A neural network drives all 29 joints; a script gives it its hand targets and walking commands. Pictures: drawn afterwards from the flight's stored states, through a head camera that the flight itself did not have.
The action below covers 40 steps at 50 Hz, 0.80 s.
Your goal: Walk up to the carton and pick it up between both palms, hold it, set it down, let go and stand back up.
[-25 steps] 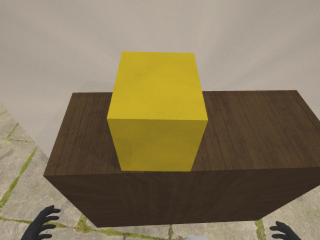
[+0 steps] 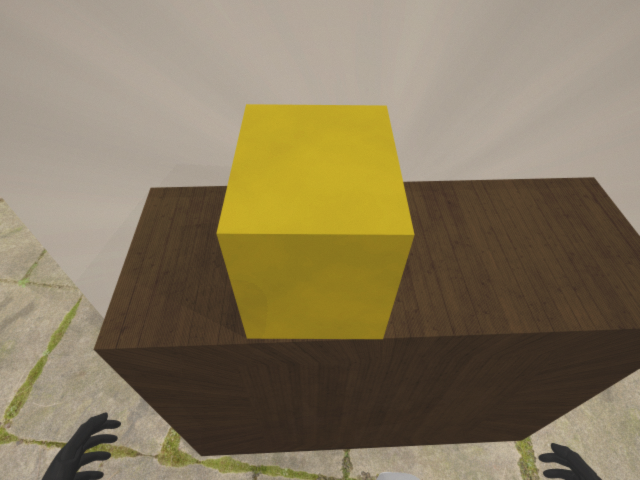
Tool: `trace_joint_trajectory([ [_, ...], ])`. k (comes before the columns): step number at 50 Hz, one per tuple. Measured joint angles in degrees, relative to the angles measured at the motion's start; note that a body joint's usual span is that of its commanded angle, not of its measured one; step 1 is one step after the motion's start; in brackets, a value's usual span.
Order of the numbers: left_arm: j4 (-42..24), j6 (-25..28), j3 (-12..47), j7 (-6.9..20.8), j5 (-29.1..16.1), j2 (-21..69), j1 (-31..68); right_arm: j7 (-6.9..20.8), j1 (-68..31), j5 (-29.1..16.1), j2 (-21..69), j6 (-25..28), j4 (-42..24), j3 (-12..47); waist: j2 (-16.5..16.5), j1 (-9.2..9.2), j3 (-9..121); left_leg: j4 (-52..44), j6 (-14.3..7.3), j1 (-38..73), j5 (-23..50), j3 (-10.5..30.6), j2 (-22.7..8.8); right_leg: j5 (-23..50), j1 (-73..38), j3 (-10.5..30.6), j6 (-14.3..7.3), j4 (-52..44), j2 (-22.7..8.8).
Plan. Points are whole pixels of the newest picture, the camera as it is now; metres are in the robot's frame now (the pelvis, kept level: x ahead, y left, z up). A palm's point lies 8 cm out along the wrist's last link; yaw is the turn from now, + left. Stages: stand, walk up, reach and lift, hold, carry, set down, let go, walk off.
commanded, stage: stand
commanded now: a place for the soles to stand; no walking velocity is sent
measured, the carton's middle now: (315, 223) +0.44 +0.01 +0.06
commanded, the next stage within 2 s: reach and lift in 0.06 s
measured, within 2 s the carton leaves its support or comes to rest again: neither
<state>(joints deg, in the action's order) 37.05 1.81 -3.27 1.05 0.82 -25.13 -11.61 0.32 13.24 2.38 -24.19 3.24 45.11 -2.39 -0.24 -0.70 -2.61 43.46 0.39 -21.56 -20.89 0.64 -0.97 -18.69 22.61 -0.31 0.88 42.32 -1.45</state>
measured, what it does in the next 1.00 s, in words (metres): stands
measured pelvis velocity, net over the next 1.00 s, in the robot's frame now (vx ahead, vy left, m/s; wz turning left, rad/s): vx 0.02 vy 0.01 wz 0.00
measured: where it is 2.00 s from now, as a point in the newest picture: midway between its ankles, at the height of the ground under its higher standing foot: outside the picture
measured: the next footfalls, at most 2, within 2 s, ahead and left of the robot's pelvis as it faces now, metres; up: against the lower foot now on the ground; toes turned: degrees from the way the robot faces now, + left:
none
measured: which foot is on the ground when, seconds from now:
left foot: down 0.00-1.00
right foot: down 0.00-1.00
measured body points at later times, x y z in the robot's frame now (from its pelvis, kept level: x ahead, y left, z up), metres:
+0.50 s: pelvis +0.01 -0.01 +0.02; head +0.00 +0.00 +0.47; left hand +0.20 +0.29 -0.04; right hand +0.16 -0.28 -0.05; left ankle +0.02 +0.13 -0.71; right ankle +0.04 -0.13 -0.71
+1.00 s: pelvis +0.02 +0.01 +0.03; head +0.00 +0.03 +0.48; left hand +0.20 +0.26 +0.00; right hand +0.19 -0.23 +0.00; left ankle +0.02 +0.13 -0.71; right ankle +0.04 -0.13 -0.71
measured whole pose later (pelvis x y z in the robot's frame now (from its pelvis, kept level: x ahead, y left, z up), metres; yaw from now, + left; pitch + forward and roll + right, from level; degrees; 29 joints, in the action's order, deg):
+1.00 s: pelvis +0.02 +0.01 +0.03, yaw +0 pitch -5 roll -2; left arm 11.9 -5.3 1.4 -0.6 -7.6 -21.4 -18.0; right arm 0.3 17.0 -3.3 -8.8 10.7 24.1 -5.8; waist -0.8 -0.7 -2.7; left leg 27.0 0.7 -7.9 -14.3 0.6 -1.9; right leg -9.0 6.2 -0.8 1.5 20.1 -0.5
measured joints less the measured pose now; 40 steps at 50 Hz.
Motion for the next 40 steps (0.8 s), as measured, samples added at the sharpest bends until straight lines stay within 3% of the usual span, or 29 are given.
trace_joint_trajectory([
  [5, 0.0, -0.1, 0.0, 0.0, 0.0, 0.0, 0.0, 0.0, 0.0, 0.0, 0.0, 0.0, 0.0, 0.0, -0.1, 0.00, 0.0, 0.0, 0.0, 0.0, 0.0, 0.0, 0.0, 0.1, -0.1, 0.0, 0.0, -0.1, 0.0],
  [9, 0.1, -12.2, 0.6, -1.0, 2.4, 0.6, 2.7, 2.4, -2.1, 2.2, 1.6, 9.7, 6.8, -4.3, 0.4, -0.01, -0.1, 0.0, 0.2, 0.0, 0.0, 0.0, -0.1, 0.1, 0.0, 0.0, -0.5, 0.0, 0.1],
  [13, -2.3, -16.6, 0.6, -1.3, 1.8, 1.3, 3.6, 3.1, -2.4, 2.4, 3.2, 13.8, 7.2, -6.3, 1.2, 0.00, -0.1, -0.1, 0.5, 0.1, 0.0, 0.0, -0.5, 0.2, -0.1, -0.1, -0.2, -0.2, 0.5],
  [19, -7.1, -15.2, 0.6, -1.3, -0.2, 1.4, 3.8, 1.8, -2.3, 2.4, 8.0, 14.3, 4.0, -6.4, 0.0, -0.01, 0.0, -5.5, 1.2, 5.0, 2.0, 0.0, -0.8, 1.7, -4.5, -0.2, -0.7, -4.6, 0.8],
  [28, -7.8, -13.1, 0.6, -1.1, -0.7, 1.4, 2.9, -1.0, -2.0, 1.9, 11.7, 12.0, -2.7, -4.1, -2.5, 0.01, -0.1, -13.7, 1.2, 10.9, 5.6, 0.0, -0.8, 5.1, -10.4, -0.4, -0.6, -12.7, 0.8],
  [40, -17.2, -8.0, 1.2, -1.1, -5.1, 1.5, -3.5, -0.7, 3.1, -3.2, 14.3, 10.8, -11.5, -3.6, -1.8, 0.01, -0.1, -15.6, 0.4, 12.7, 6.1, 0.0, -0.9, 8.6, -14.9, -0.4, 0.6, -20.3, 0.9],
])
